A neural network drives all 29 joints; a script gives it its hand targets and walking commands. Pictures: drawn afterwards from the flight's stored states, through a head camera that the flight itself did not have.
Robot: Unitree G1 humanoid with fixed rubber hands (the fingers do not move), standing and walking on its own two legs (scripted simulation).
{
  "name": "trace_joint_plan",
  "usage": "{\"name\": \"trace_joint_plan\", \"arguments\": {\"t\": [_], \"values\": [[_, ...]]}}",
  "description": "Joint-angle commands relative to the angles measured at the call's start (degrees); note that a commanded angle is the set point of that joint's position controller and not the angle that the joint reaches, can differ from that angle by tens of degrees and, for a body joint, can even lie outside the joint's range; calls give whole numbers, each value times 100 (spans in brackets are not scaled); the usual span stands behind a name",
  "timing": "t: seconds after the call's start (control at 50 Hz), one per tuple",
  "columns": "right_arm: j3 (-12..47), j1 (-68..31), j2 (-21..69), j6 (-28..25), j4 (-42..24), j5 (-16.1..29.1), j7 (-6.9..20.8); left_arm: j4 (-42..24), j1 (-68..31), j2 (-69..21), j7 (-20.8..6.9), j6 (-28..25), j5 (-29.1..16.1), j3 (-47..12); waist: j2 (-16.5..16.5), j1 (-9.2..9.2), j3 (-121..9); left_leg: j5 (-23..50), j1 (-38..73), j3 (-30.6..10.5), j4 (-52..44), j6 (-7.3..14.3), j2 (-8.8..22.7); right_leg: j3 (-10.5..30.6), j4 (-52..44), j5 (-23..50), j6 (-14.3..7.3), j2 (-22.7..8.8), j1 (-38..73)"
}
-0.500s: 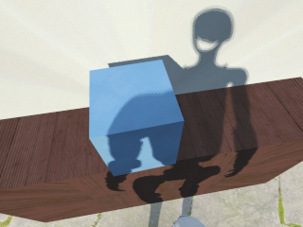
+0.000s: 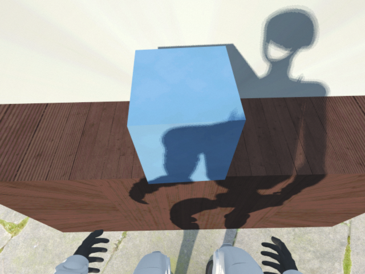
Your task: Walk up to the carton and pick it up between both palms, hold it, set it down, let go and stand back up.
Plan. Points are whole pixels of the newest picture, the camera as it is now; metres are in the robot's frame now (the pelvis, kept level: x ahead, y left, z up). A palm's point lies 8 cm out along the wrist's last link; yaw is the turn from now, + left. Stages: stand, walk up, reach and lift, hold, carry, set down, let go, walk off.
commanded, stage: reach and lift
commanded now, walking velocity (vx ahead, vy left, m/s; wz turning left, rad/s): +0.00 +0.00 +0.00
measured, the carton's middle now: (183, 120) +0.44 +0.01 +0.04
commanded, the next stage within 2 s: none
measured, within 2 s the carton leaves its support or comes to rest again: neither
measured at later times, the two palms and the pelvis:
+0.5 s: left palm (80, 254) +0.17 +0.23 -0.05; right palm (295, 268) +0.13 -0.20 -0.06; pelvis +0.01 -0.01 +0.03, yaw +1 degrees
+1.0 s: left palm (78, 233) +0.20 +0.24 -0.02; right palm (289, 241) +0.18 -0.19 -0.03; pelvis +0.04 +0.00 +0.05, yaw +1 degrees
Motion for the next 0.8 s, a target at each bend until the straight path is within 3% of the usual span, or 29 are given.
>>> {"name": "trace_joint_plan", "arguments": {"t": [0.0,0.04,0.06,0.08,0.1,0.12,0.14,0.18,0.22,0.26,0.32,0.42,0.48,0.56,0.68,0.78], "values": [[-97,-420,-130,-487,-1521,-106,-77,-1328,-1149,1008,279,-514,-471,325,-904,-211,-2277,789,-1156,345,-1597,-62,-140,1711,-1099,461,112,-849,2364],[9,7,-237,-402,-1659,-75,-87,-1121,-641,968,261,-480,-446,412,-329,-65,-2242,685,-1176,343,-2064,108,81,1259,-1038,924,95,-499,2954],[68,246,-405,-383,-1676,2,-128,-974,-310,974,210,-479,-407,457,4,-58,-2056,1257,-859,364,-2263,113,137,831,-891,1879,88,-260,3123],[70,419,-545,-391,-1638,45,-162,-877,-45,912,146,-484,-370,536,79,-51,-1924,1922,-509,388,-2402,-11,42,680,-928,2259,90,-157,3213],[69,530,-594,-392,-1615,88,-173,-915,101,731,114,-490,-293,610,202,21,-1776,1499,-504,258,-2734,44,74,612,-1071,1655,158,-32,3424],[110,617,-603,-380,-1486,59,-183,-677,204,704,67,-522,-181,611,326,1,-1245,1429,-982,291,-2940,128,102,603,-1006,1608,133,-5,3651],[94,576,-635,-391,-1434,45,-180,-578,237,743,30,-591,-109,671,154,17,-1018,1501,-985,418,-3019,124,-48,721,-1095,1544,155,-54,3730],[53,318,-462,-515,-1342,-10,-137,-426,9,751,38,-703,-135,630,-203,12,-753,1444,-328,388,-2950,19,-218,794,-1514,916,105,-212,2858],[59,236,-387,-660,-1277,-61,-50,-241,-277,582,81,-931,-107,616,-25,7,-610,988,-432,303,-3096,203,-89,733,-1590,638,100,-158,2770],[128,290,-481,-841,-1222,-44,31,-128,-403,423,73,-1292,58,742,328,46,-677,622,-1366,301,-3410,495,133,622,-1212,983,166,22,3784],[195,165,-411,-1221,-1252,10,104,-151,-751,370,90,-1897,19,767,194,38,-1057,461,-1880,288,-3417,644,212,721,-1065,1074,212,-13,4244],[240,131,16,-1754,-1421,75,62,-323,-1137,549,216,-2482,-507,398,-424,-95,-1244,590,-570,169,-2935,351,-61,1171,-1864,220,77,-433,2771],[251,276,58,-1849,-1203,45,9,-194,-1011,618,262,-2567,-565,422,-260,-47,-1198,590,-334,152,-2987,318,-98,1234,-2005,137,82,-456,2765],[233,425,-54,-1978,-889,33,-84,-10,-725,672,236,-2668,-493,554,91,22,-1143,739,-466,185,-3285,388,-73,1049,-1878,714,130,-298,3473],[202,334,74,-2250,-860,25,-114,65,-645,683,238,-2876,-622,525,-179,40,-947,1353,383,161,-3360,117,-366,1132,-2329,894,111,-454,3022],[247,367,59,-2484,-896,135,-51,119,-497,654,263,-3283,-771,438,-137,89,-965,1804,764,131,-3490,13,-447,1081,-2439,1421,78,-434,3060]]}}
